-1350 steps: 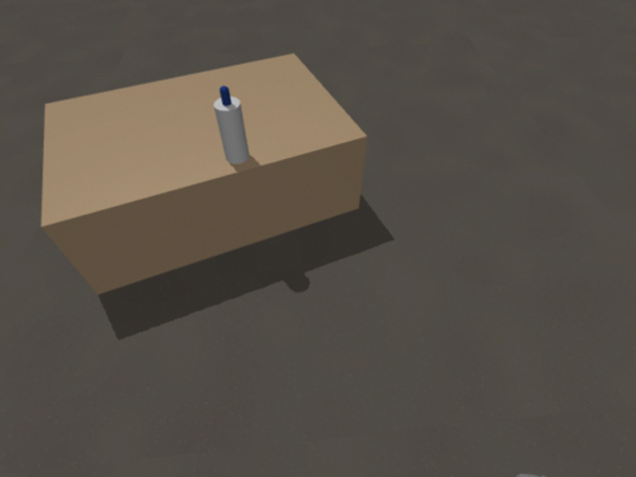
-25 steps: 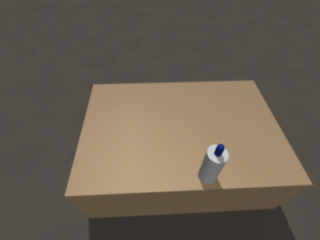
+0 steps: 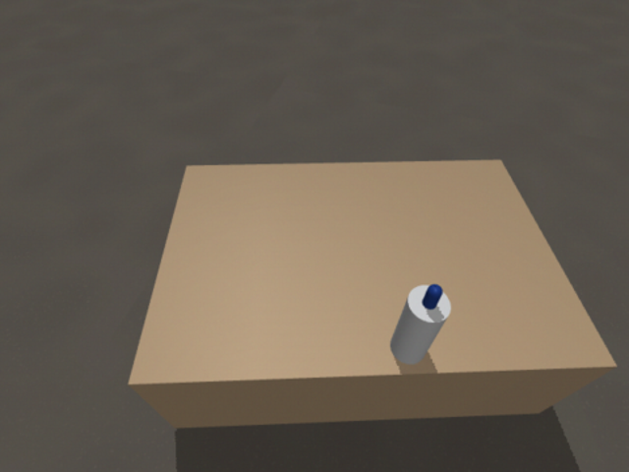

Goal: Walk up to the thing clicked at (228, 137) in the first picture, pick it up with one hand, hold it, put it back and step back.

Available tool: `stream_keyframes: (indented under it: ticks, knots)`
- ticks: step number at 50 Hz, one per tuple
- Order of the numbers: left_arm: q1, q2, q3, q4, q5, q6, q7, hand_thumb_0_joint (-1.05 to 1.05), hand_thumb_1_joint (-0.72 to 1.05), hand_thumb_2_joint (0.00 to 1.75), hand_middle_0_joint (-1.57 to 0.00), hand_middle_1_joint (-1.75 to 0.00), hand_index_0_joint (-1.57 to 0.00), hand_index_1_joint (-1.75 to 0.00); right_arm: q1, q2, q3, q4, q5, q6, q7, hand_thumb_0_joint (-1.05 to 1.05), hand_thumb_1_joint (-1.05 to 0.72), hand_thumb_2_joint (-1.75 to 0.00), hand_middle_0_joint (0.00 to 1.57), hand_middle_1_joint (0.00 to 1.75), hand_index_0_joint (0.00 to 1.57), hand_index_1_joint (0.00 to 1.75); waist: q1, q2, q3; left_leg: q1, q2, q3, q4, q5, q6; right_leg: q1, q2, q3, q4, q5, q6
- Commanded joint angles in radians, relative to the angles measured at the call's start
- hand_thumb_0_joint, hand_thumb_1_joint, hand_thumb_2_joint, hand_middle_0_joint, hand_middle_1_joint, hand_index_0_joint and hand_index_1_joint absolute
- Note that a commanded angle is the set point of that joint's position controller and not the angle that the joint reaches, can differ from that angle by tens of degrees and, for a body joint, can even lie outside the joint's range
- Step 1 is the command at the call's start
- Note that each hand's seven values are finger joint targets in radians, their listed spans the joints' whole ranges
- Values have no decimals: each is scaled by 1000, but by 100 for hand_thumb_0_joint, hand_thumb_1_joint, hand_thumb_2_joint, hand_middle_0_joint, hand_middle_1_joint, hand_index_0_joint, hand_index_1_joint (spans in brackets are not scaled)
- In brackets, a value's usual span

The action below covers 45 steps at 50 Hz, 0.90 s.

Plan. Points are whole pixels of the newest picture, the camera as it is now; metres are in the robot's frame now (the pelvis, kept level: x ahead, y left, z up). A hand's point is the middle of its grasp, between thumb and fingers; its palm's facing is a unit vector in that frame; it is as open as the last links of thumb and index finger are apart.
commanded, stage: stand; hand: right
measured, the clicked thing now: (420, 321) +0.42 -0.22 -0.26
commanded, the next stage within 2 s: step back in 0.38 s
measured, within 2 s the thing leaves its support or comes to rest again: neither
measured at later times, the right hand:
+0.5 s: hand out of the picture +0.07 -0.26 -0.16, palm faces +0.00 +0.94 -0.35, open 7.3 cm
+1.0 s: hand out of the picture -0.01 -0.28 -0.19, palm faces -0.16 +0.91 -0.37, open 7.3 cm
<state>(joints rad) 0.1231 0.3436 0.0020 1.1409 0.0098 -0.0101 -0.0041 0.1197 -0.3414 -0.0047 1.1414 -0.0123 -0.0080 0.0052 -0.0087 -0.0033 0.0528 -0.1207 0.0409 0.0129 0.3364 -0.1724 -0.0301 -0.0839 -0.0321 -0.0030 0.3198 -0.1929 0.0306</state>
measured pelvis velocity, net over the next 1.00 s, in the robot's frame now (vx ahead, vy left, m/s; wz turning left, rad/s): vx -0.11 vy -0.02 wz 0.10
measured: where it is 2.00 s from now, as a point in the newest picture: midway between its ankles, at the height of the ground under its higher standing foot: outside the picture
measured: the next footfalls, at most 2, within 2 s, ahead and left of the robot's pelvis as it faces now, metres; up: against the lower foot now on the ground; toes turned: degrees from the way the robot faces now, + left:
left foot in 1.08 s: -0.12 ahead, +0.12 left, +0.00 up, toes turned +4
right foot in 1.50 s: -0.23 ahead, -0.11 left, +0.00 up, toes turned +2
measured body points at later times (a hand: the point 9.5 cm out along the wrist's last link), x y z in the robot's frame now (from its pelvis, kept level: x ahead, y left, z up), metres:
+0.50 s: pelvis -0.01 +0.00 -0.01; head +0.03 +0.00 +0.44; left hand +0.07 +0.31 -0.14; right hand +0.07 -0.31 -0.14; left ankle +0.01 +0.14 -0.75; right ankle -0.01 -0.14 -0.75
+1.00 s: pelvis -0.11 -0.02 -0.02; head -0.02 -0.03 +0.42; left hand +0.00 +0.30 -0.13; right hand +0.00 -0.33 -0.16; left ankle -0.17 +0.11 -0.71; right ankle -0.03 -0.14 -0.75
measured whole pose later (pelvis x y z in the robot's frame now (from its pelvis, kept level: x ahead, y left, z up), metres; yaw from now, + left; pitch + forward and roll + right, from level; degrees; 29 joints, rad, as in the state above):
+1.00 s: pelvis -0.11 -0.02 -0.02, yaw +6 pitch +0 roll +0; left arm 0.07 0.33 0.06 0.84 0.03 0.01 0.02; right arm 0.14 -0.42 -0.04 0.93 -0.01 0.07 -0.01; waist 0.01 0.05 0.20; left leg -0.36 -0.05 -0.11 0.96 -0.51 -0.02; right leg -0.39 -0.06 -0.08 0.61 -0.21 -0.01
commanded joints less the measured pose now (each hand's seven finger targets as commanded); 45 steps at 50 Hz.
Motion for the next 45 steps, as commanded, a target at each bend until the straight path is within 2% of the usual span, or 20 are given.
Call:
stream_keyframes:
  ticks: [1,9,13,18,19,20,23,27,30,31,32,33,34,35,36,38,39,41,42,45]
  knots:
    - [-21,208,36,-56,2,-20,14,0,90,90,-20,-30,-20,-30,-37,-216,-37,-54,1,-19,-14,0,-90,-90,20,30,20,30,5,5,-62,32,98,-74,-48,121,42,-24,-101,68,-57,121,-40]
    - [-26,211,37,-60,-1,-19,14,0,90,90,-20,-30,-20,-30,-34,-212,-35,-54,2,-20,-15,0,-90,-90,20,30,20,30,2,8,-64,30,96,-73,-53,139,38,-18,-101,66,-50,131,-42]
    - [-33,214,40,-63,3,-17,14,0,90,90,-20,-30,-20,-30,-27,-218,-39,-54,-1,-16,-16,0,-90,-90,20,30,20,30,-2,9,-42,7,92,-74,-62,50,41,-33,-99,69,-65,63,-42]
    - [-19,213,38,-62,1,-20,13,0,90,90,-20,-30,-20,-30,-33,-216,-37,-55,2,-21,-14,0,-90,-90,20,30,20,30,6,1,-60,30,100,-80,-55,145,40,-20,-99,61,-50,127,-41]
    - [-47,274,86,-95,-17,-7,14,0,90,90,-20,-30,-20,-30,-58,-279,-65,-86,13,-5,-9,0,-90,-90,20,30,20,30,3,11,33,-49,86,-97,54,331,79,-85,-79,68,51,291,-51]
    - [-25,264,88,-106,-20,-2,19,0,90,90,-20,-30,-20,-30,-46,-267,-68,-101,22,0,-10,0,-90,-90,20,30,20,30,3,16,-18,-25,97,-82,88,405,91,-72,-75,49,87,329,-62]
    - [-22,237,90,-142,-21,7,20,0,90,90,-20,-30,-20,-30,-32,-270,-80,-134,27,11,-7,0,-90,-90,20,30,20,30,-8,46,-98,-36,120,-102,116,445,135,-45,-46,25,189,308,-72]
    - [2,207,89,-179,-12,33,15,0,90,90,-20,-30,-20,-30,-72,-311,-105,-193,16,32,-6,0,-90,-90,20,30,20,30,0,152,-123,-124,193,-183,75,325,215,-76,24,-3,379,30,-71]
    - [83,203,102,-174,-3,46,11,0,90,90,-20,-30,-20,-30,-127,-311,-113,-251,9,42,-8,0,-90,-90,20,30,20,30,39,209,-160,-201,237,-212,123,291,255,-52,37,0,473,-158,-86]
    - [114,208,107,-170,0,47,8,0,90,90,-20,-30,-20,-30,-152,-302,-112,-268,8,48,-8,0,-90,-90,20,30,20,30,59,192,-162,-236,212,-191,176,241,241,-38,23,16,445,-135,-97]
    - [127,227,114,-176,3,43,8,0,90,90,-20,-30,-20,-30,-164,-280,-110,-286,12,54,-7,0,-90,-90,20,30,20,30,72,107,-150,-244,126,-137,312,166,194,-72,-42,89,319,-44,-131]
    - [99,287,126,-195,11,34,10,0,90,90,-20,-30,-20,-30,-173,-228,-98,-301,23,59,-11,0,-90,-90,20,30,20,30,79,-96,-74,-303,-67,-60,519,-38,95,-149,-202,298,61,146,-185]
    - [37,357,141,-228,20,22,13,0,90,90,-20,-30,-20,-30,-139,-185,-83,-308,19,67,-21,0,-90,-90,20,30,20,30,55,-204,-24,-393,-176,-118,696,-415,68,-164,-334,459,-13,320,-243]
    - [-23,375,144,-261,27,17,19,0,90,90,-20,-30,-20,-30,-74,-204,-88,-284,12,72,-32,0,-90,-90,20,30,20,30,36,-182,-28,-394,-153,-195,829,-478,67,-220,-383,493,6,363,-308]
    - [-48,371,144,-280,30,15,22,0,90,90,-20,-30,-20,-30,-34,-232,-98,-274,9,72,-32,0,-90,-90,20,30,20,30,20,-182,-33,-374,-135,-205,901,-441,72,-262,-373,484,15,316,-320]
    - [-137,308,135,-315,28,13,24,0,90,90,-20,-30,-20,-30,39,-259,-111,-248,28,72,-22,0,-90,-90,20,30,20,30,-34,-134,-39,-345,-143,-213,936,-316,58,-242,-234,283,36,197,-237]
    - [-160,289,133,-321,30,13,25,0,90,90,-20,-30,-20,-30,74,-258,-109,-240,32,71,-22,0,-90,-90,20,30,20,30,-52,-143,-72,-364,-154,-197,934,-278,46,-182,-188,215,62,210,-204]
    - [-111,269,130,-330,29,12,27,0,90,90,-20,-30,-20,-30,70,-260,-101,-249,17,71,-26,0,-90,-90,20,30,20,30,-8,-123,-104,-386,-161,-184,952,-264,24,-112,-185,204,91,223,-206]
    - [-74,262,129,-334,29,11,31,0,90,90,-20,-30,-20,-30,62,-256,-96,-259,15,69,-30,0,-90,-90,20,30,20,30,9,-129,-116,-416,-142,-172,912,-279,16,-49,-220,223,100,276,-236]
    - [18,243,130,-325,22,12,49,0,90,90,-20,-30,-20,-30,5,-240,-77,-290,5,55,-34,0,-90,-90,20,30,20,30,66,-137,-154,-475,-102,-170,735,-339,9,156,-256,211,171,449,-263]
